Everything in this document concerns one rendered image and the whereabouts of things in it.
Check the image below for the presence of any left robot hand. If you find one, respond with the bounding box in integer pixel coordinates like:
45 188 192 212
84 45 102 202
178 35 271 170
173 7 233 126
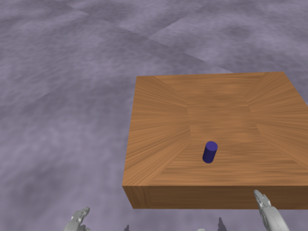
63 207 90 231

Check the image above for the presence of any can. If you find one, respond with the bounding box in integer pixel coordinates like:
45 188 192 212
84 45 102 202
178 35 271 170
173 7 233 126
203 141 218 163

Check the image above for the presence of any right robot hand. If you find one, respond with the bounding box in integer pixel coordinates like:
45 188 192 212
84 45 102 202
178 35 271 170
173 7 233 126
254 190 290 231

